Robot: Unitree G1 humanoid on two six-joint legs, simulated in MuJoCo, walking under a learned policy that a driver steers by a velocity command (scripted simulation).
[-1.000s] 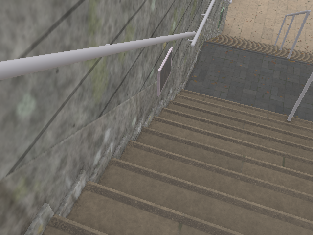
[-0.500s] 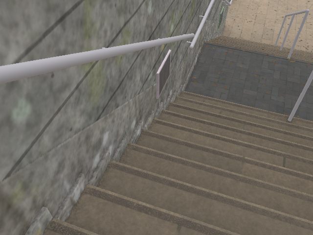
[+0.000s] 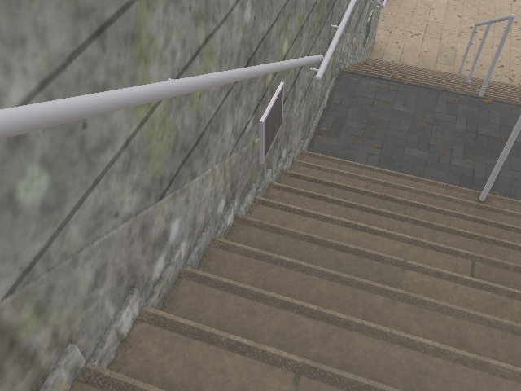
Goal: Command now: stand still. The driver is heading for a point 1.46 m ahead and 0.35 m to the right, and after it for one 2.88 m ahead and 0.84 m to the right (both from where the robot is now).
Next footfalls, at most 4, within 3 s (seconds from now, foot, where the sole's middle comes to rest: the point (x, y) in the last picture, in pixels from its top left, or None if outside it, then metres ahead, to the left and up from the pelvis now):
0.80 right None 0.35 -0.13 -0.95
1.10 left None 0.45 0.11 -0.95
1.92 right None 0.61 -0.14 -1.11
2.48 left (257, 314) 0.99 0.06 -1.28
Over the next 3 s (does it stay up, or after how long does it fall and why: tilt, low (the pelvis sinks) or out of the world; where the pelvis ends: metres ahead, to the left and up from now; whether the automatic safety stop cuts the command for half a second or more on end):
stays up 1.09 -0.10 -0.62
